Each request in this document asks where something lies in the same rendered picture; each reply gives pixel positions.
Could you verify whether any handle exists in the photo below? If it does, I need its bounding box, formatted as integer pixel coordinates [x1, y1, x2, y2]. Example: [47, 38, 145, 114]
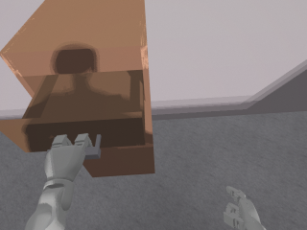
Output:
[44, 134, 102, 160]

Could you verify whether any drawer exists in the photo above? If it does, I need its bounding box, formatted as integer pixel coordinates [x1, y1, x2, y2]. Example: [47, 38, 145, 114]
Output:
[0, 70, 146, 152]

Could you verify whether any robot right hand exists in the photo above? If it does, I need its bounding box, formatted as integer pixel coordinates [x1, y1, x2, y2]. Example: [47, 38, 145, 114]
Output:
[224, 186, 261, 230]

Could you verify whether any robot left hand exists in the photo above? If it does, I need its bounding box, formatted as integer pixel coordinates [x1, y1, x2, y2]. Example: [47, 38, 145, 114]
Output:
[44, 133, 93, 182]

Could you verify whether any left robot forearm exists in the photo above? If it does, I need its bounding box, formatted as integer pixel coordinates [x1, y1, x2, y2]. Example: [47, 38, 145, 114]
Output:
[25, 178, 75, 230]

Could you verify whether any cabinet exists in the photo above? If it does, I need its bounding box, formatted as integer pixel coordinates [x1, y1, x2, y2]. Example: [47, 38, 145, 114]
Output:
[0, 0, 155, 177]

